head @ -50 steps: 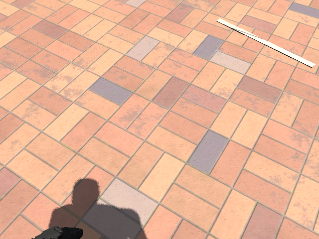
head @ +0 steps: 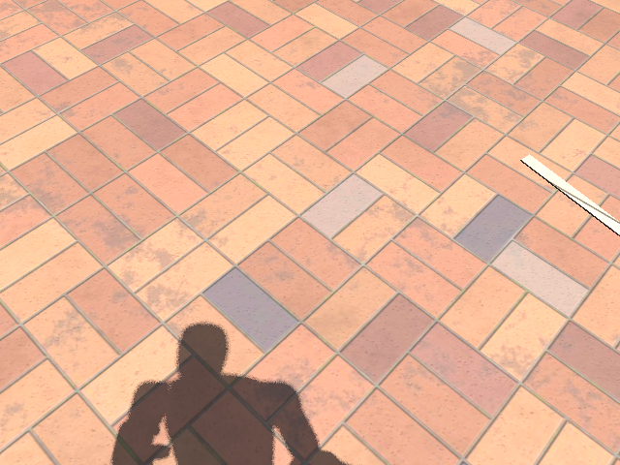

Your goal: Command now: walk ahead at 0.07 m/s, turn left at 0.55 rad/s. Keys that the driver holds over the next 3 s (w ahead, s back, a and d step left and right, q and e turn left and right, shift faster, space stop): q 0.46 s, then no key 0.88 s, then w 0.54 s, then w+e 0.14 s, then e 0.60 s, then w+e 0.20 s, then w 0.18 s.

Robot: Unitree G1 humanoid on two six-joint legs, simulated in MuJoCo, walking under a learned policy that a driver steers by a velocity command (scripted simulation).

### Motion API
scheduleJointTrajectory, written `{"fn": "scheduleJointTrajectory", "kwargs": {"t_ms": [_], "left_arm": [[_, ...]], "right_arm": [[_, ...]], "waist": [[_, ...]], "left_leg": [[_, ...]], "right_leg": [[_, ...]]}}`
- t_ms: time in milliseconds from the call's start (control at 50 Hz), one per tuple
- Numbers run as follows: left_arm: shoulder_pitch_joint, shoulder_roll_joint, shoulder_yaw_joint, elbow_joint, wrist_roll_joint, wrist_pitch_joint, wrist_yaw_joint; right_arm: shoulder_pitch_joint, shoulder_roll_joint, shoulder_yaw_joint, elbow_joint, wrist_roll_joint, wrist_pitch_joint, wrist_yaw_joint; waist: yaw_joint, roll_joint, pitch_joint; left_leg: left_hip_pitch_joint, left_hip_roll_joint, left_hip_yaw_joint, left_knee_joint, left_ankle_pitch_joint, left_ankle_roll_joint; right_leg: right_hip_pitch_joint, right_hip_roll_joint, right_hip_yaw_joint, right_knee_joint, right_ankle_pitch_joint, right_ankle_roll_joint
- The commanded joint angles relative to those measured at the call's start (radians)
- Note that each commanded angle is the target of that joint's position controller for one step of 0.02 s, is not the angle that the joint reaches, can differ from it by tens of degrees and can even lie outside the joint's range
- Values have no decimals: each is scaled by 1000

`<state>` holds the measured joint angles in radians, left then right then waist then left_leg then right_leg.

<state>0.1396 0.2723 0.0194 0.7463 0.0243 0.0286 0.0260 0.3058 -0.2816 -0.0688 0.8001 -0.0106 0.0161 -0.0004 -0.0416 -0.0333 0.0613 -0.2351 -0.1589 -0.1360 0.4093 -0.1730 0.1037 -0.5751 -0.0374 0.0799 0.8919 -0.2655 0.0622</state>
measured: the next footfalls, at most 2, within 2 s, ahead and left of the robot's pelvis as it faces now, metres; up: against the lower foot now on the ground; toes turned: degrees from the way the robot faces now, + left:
right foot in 0.18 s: +0.11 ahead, -0.13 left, +0.00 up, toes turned +12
left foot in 0.64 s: +0.03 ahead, +0.07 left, +0.00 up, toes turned +20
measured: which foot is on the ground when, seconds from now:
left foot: down 0.00-0.16, up 0.18-0.62, down 0.64-1.00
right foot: up 0.00-0.16, down 0.18-0.64, up 0.66-0.98, down 1.00-1.00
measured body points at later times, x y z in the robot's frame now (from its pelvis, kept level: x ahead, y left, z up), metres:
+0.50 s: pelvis +0.04 -0.05 +0.00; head +0.08 -0.06 +0.45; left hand +0.06 +0.25 -0.10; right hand +0.24 -0.28 -0.12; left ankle -0.02 +0.07 -0.68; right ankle +0.07 -0.14 -0.74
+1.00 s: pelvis +0.01 -0.02 +0.00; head +0.02 -0.01 +0.45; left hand -0.04 +0.25 -0.14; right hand +0.22 -0.20 -0.12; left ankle -0.01 +0.06 -0.74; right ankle +0.04 -0.15 -0.74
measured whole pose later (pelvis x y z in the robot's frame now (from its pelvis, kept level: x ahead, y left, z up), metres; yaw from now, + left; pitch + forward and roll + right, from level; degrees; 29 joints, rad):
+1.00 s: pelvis +0.01 -0.02 +0.00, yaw +22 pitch -1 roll +1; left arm 0.26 0.27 0.03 0.88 0.01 0.06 0.03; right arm 0.16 -0.22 0.01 0.85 -0.01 0.02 -0.02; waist 0.02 -0.03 0.04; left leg -0.20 -0.08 -0.01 0.44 -0.22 0.06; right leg -0.16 -0.02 0.02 0.47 -0.28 0.01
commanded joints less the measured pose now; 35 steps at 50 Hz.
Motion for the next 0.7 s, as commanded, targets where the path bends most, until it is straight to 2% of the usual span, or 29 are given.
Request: {"fn": "scheduleJointTrajectory", "kwargs": {"t_ms": [20,100,140,160,180,200,220,240,260,280,300,340,420,480,520,580,600,620,640,660,680,700], "left_arm": [[-27,96,22,-76,-10,-13,10],[-7,107,19,-84,-27,-31,17],[65,109,19,-70,-26,-42,22],[111,126,24,-58,-15,-51,29],[94,201,36,-72,-1,-52,41],[60,267,48,-90,-6,-36,33],[112,221,47,-79,-15,-26,27],[88,151,28,-85,-17,-24,24],[38,124,20,-96,-12,-21,23],[15,126,21,-101,-8,-21,27],[16,129,23,-103,-2,-21,27],[50,134,29,-95,1,-22,23],[108,153,44,-73,1,-25,18],[109,165,52,-66,4,-27,8],[100,176,57,-59,6,-27,-3],[99,191,62,-43,2,-17,-14],[87,193,63,-39,-5,-12,-16],[87,188,61,-30,-14,-6,-17],[134,148,52,-23,-11,-5,-21],[163,42,22,-68,-3,-2,-28],[92,97,32,-53,-8,22,-8],[95,112,38,-43,-21,33,-8]], "right_arm": [[45,-168,-47,-55,-9,5,-10],[14,-177,-52,-70,-11,15,-10],[-48,-176,-52,-85,3,19,-10],[-79,-160,-47,-99,14,19,-12],[-6,-78,-26,-108,17,16,-12],[56,-101,-34,-113,9,21,-21],[48,-166,-47,-92,-24,26,-22],[19,-177,-55,-77,-22,31,-15],[11,-166,-55,-69,-14,39,-7],[2,-159,-53,-72,-10,48,6],[5,-151,-49,-71,-4,52,17],[-27,-141,-42,-82,6,57,28],[-96,-120,-29,-109,2,67,36],[-131,-99,-16,-125,3,69,42],[-135,-84,-6,-129,8,67,41],[-117,-83,1,-122,10,58,31],[-90,-74,5,-111,7,52,27],[-65,-77,8,-99,-4,40,21],[-65,-124,3,-99,-21,26,12],[-106,-236,-13,-134,-16,15,7],[-49,-208,-13,-106,-8,8,0],[-100,-153,7,-98,-8,6,-1]], "waist": [[-5,133,-102],[7,153,-105],[59,153,-95],[83,121,-99],[29,-92,-135],[6,-225,-130],[28,-134,-144],[21,-56,-110],[3,-40,-75],[-2,-87,-76],[4,-119,-83],[26,-121,-99],[62,-125,-94],[70,-127,-91],[68,-142,-96],[62,-157,-103],[38,-141,-104],[16,-107,-99],[27,27,-115],[71,304,-111],[-14,222,-117],[32,184,-67]], "left_leg": [[126,284,-276,-28,435,119],[150,283,-361,35,553,109],[93,236,-378,68,452,52],[9,191,-351,120,312,1],[-90,88,-190,312,-79,-60],[-263,-66,2,465,-511,-90],[-270,23,33,660,-498,-104],[-265,49,21,720,-424,-111],[-258,68,26,744,-362,-126],[-267,73,39,762,-311,-137],[-268,67,56,777,-286,-152],[-278,68,75,758,-260,-166],[-296,103,96,641,-261,-168],[-218,129,121,512,-271,-152],[-128,125,145,412,-281,-131],[-39,111,176,255,-262,-103],[23,106,188,134,-183,-90],[111,109,176,-36,-47,-77],[215,219,13,-149,3,-61],[257,514,-318,-151,359,36],[110,533,-267,-119,402,148],[77,471,-196,-131,352,149]], "right_leg": [[9,33,-6,-49,-45,-7],[118,72,9,-201,-117,-39],[275,79,8,-425,-32,-57],[409,25,39,-565,88,-71],[527,-217,243,-624,232,-132],[545,-395,465,-598,556,-281],[530,-410,426,-563,655,-348],[489,-336,305,-552,648,-325],[455,-261,190,-556,601,-282],[463,-214,122,-553,594,-251],[473,-184,70,-544,641,-241],[506,-179,30,-539,647,-246],[557,-227,21,-548,569,-276],[515,-242,-8,-548,513,-278],[466,-238,-28,-534,506,-273],[445,-238,-25,-489,499,-264],[423,-224,-40,-453,475,-243],[371,-207,-61,-407,412,-198],[275,-156,-110,-300,237,-131],[93,-3,-208,-133,-275,-52],[170,-4,-85,-36,-343,-51],[177,-6,-60,5,-292,-55]]}}
Over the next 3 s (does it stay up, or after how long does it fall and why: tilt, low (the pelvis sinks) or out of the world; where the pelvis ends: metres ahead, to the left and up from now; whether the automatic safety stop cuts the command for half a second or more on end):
stays up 0.46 0.17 0.01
